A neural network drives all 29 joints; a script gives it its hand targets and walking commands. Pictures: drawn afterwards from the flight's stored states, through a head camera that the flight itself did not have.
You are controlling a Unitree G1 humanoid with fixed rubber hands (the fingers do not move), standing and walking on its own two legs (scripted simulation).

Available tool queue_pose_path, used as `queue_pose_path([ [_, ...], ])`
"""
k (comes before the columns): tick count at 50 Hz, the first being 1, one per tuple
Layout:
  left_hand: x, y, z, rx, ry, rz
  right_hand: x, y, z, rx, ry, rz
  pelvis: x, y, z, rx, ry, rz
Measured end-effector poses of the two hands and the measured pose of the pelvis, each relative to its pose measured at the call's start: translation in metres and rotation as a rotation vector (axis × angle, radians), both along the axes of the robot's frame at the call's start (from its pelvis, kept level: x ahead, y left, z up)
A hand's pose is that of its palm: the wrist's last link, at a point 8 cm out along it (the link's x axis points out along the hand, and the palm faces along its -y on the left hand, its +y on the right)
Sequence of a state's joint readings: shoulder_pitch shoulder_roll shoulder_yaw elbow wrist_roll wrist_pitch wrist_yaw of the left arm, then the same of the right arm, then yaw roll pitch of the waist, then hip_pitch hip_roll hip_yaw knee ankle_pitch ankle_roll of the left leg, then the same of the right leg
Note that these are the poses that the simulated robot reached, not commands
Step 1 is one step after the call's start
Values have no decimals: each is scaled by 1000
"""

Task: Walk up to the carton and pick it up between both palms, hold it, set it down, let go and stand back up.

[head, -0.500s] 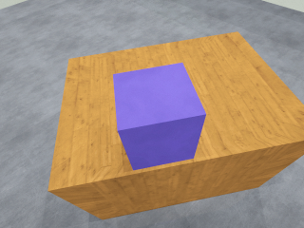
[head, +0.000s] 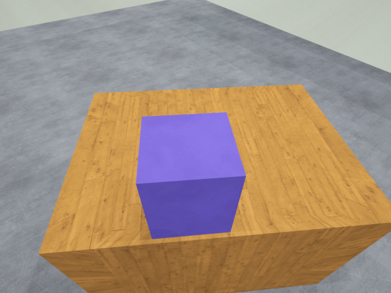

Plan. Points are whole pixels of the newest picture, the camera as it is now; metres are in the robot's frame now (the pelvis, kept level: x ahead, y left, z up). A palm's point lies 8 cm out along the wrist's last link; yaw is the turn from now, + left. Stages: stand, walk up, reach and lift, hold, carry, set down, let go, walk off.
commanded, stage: walk up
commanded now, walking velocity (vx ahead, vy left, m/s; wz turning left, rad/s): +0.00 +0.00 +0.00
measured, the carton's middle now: (188, 177) +0.40 +0.03 -0.01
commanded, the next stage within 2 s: none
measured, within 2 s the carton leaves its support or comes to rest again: neither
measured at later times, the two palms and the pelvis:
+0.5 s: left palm out of the picture -0.07 +0.28 -0.12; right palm out of the picture +0.06 -0.16 -0.16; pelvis +0.03 +0.07 +0.00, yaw +2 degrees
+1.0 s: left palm out of the picture +0.02 +0.34 -0.15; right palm out of the picture +0.07 -0.08 -0.16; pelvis +0.07 +0.13 -0.01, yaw -1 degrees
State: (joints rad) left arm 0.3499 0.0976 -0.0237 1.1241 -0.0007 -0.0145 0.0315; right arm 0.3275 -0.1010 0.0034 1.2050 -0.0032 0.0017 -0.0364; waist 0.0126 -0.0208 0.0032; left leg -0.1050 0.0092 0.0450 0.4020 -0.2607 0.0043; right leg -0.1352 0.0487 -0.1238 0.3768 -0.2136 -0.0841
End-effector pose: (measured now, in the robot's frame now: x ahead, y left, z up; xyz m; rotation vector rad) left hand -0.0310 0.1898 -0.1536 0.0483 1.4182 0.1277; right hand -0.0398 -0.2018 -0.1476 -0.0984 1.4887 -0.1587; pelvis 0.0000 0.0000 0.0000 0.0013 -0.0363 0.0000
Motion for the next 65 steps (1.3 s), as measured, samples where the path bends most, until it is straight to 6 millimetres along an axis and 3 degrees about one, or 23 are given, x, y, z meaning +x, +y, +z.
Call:
queue_pose_path([
  [6, -13, 1, 6, 13, 38, -3, -5, 11, -5, 40, 8, 7, -4, 0, 1, 4, -5, -2],
  [9, -22, 12, 14, 53, 47, 38, -6, 10, -4, 61, 35, 37, -2, 3, 4, 15, 13, 8],
  [14, -46, 44, 41, 140, 117, 79, 21, 0, 7, 52, -19, 55, 4, 12, 17, 77, 33, -12],
  [19, -55, 68, 52, 175, 158, 106, 51, 5, -2, 39, -61, 49, 17, 35, 15, 68, 25, 12],
  [23, -45, 82, 46, 161, 157, 97, 81, 26, -8, 26, -94, 32, 26, 59, 9, 40, 22, 15],
  [28, -23, 93, 6, 42, 149, 81, 118, 63, -8, -29, -150, 57, 42, 90, -10, -39, 17, 27],
  [33, 16, 106, -16, -49, 110, 27, 135, 86, 22, -109, -209, 54, 53, 108, -5, -34, 19, -4],
  [39, 55, 130, -11, -47, 37, 10, 130, 106, 29, -116, -186, 61, 58, 126, 4, -43, 26, 5],
  [48, 52, 153, -1, 55, 77, 4, 112, 124, 0, -28, -132, 26, 66, 132, -5, 20, 24, -13],
  [55, 45, 138, 14, 67, 90, -3, 98, 125, -10, 35, -81, -6, 72, 128, 0, -1, 18, -10],
  [65, 67, 106, 2, -17, 47, -6, 84, 116, 2, 9, -31, -5, 79, 116, 1, -7, 9, -2],
])
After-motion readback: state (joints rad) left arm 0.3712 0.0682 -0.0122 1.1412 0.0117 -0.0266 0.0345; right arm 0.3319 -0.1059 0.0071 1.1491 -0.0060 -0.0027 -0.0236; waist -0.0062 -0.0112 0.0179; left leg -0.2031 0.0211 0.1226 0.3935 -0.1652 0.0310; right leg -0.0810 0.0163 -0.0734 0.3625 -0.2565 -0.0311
